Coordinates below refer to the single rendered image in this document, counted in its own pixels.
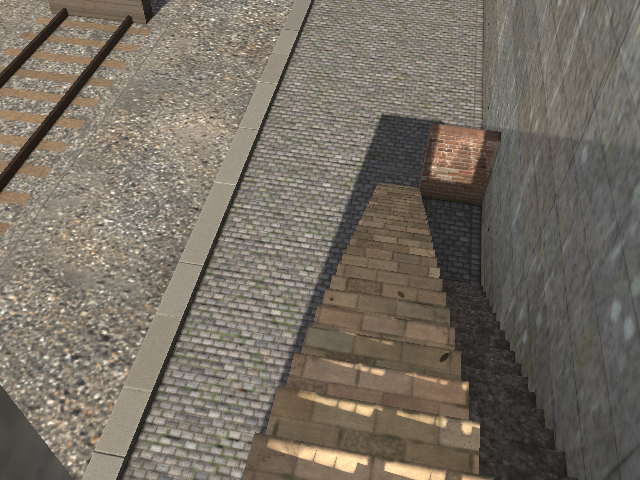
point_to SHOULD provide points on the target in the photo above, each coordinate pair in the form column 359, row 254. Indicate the stairs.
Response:
column 376, row 392

